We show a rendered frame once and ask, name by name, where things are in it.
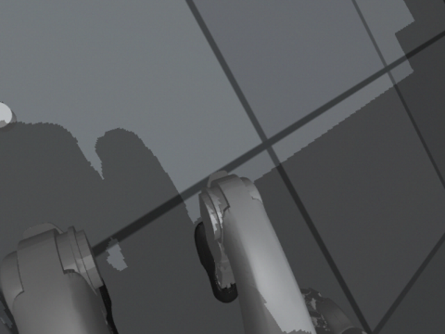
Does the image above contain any tin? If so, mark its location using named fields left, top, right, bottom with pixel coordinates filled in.
left=0, top=102, right=17, bottom=133

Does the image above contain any right robot hand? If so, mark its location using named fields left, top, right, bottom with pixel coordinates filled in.
left=300, top=288, right=356, bottom=334

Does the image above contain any right robot foot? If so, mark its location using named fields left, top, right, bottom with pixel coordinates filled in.
left=194, top=222, right=238, bottom=303

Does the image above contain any left robot foot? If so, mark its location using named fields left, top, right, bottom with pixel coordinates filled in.
left=99, top=279, right=118, bottom=334

